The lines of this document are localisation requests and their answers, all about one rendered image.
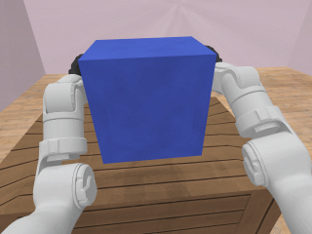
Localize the pedestal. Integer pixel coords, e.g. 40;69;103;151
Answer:
0;97;281;234

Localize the right robot upper arm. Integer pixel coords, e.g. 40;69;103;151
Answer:
242;131;312;234

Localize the robot right forearm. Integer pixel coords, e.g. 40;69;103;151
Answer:
212;61;312;173

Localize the robot left forearm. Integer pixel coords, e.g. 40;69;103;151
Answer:
33;74;88;206

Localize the carton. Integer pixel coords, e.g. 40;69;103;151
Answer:
77;36;217;164

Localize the robot left hand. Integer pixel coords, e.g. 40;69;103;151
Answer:
68;54;84;76

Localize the left robot upper arm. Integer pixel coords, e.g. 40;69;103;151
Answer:
1;163;98;234

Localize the robot right hand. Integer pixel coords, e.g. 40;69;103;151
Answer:
205;45;222;63

